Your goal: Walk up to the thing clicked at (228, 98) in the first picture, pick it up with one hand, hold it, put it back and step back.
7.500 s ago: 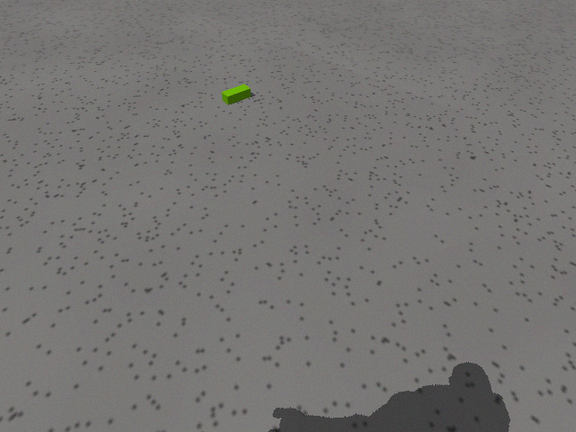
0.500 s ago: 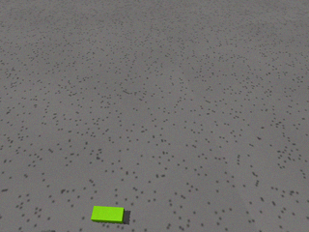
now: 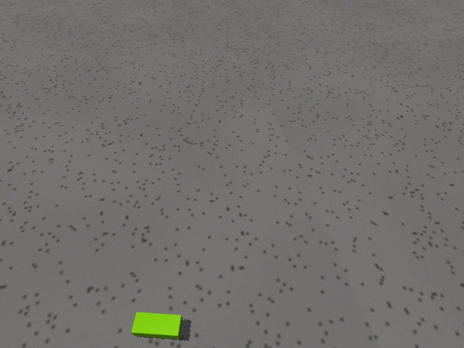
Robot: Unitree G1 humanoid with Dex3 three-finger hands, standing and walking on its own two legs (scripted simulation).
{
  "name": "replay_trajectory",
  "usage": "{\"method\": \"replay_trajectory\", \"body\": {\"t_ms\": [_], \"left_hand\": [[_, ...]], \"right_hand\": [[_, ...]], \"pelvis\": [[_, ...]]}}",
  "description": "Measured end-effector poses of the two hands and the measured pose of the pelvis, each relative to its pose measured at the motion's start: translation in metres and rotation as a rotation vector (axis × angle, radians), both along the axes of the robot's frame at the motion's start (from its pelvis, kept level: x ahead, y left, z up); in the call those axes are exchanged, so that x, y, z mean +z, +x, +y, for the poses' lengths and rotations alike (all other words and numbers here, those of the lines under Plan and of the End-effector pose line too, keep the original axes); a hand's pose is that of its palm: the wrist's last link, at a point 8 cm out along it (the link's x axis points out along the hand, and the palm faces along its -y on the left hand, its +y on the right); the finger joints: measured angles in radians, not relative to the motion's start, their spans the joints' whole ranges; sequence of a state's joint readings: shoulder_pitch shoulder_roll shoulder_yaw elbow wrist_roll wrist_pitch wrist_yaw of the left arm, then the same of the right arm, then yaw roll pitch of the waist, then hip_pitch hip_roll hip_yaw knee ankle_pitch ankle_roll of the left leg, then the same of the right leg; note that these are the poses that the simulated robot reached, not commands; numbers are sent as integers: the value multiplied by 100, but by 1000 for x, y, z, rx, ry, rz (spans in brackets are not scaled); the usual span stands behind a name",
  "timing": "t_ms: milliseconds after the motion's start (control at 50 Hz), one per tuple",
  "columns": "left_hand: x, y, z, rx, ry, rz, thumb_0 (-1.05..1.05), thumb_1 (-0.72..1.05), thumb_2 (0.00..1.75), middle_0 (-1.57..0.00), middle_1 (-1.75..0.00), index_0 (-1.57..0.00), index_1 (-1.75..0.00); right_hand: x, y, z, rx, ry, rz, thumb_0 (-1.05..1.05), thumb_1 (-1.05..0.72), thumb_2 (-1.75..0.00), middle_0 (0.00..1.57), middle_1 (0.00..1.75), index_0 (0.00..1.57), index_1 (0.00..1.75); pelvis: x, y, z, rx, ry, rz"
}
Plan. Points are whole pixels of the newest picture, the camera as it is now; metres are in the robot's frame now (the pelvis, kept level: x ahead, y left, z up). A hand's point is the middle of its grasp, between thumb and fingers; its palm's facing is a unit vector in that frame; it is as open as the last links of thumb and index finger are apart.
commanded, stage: stand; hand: left
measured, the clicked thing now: (158, 325) +0.33 +0.27 -0.75
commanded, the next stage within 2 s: none
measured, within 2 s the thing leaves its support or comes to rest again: neither
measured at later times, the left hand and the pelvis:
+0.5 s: hand out of the picture +0.07 +0.25 -0.15, palm faces -0.02 -0.94 -0.35, open 7.4 cm; pelvis +0.00 -0.01 +0.00, yaw +0 degrees
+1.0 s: hand out of the picture +0.08 +0.25 -0.16, palm faces -0.03 -0.94 -0.34, open 7.4 cm; pelvis +0.00 -0.01 +0.00, yaw +0 degrees
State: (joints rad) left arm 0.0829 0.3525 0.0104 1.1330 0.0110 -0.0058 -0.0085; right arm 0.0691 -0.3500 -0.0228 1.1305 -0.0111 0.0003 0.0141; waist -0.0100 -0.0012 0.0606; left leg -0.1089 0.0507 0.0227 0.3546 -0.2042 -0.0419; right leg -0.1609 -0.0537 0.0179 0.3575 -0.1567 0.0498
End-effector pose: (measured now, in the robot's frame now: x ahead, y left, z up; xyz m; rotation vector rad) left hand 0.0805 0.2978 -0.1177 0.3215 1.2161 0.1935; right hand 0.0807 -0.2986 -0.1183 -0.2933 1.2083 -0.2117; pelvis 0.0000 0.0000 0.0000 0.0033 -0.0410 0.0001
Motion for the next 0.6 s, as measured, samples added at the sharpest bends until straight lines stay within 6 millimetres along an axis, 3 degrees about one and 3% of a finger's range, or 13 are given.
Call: {"method": "replay_trajectory", "body": {"t_ms": [300, 600], "left_hand": [[1, -16, -3, 15, 6, 20, 0, 91, 90, -20, -30, -20, -30], [2, -17, -4, 11, 7, 21, 0, 91, 90, -20, -30, -20, -30]], "right_hand": [[0, -5, -7, 12, -3, 9, 0, -90, -90, 20, 30, 20, 30], [-4, -21, -8, 6, 2, 51, 0, -90, -90, 20, 30, 20, 30]], "pelvis": [[0, -3, -6, 4, -1, -3], [0, -4, -8, 6, 0, 0]]}}
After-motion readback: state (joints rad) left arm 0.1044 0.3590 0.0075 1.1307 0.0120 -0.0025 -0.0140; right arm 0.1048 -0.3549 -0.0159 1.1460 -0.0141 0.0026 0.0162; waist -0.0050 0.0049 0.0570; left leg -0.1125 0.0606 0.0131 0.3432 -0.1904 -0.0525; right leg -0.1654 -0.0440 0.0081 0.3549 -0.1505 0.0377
